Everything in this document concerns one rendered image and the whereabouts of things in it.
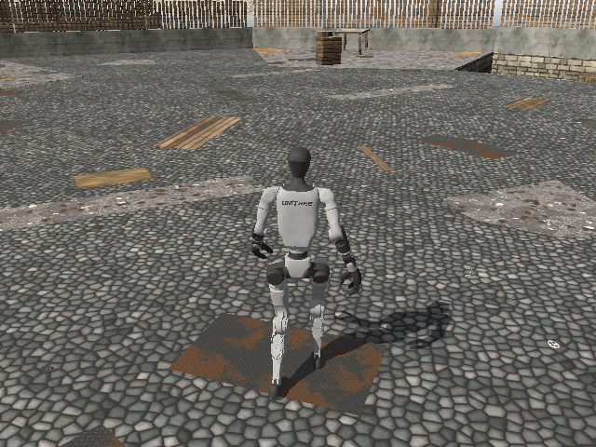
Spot left robot forearm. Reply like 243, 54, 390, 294
251, 221, 264, 249

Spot right robot upper arm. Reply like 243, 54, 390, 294
318, 187, 343, 241

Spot left robot upper arm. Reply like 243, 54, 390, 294
253, 186, 279, 236

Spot right robot forearm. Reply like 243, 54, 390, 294
335, 226, 358, 272

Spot right robot hand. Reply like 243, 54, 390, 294
340, 269, 361, 296

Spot left robot hand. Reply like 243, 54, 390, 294
251, 243, 273, 259

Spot humanoid robot torso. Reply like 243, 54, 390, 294
277, 183, 320, 279

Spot right robot thigh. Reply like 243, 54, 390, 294
309, 259, 330, 317

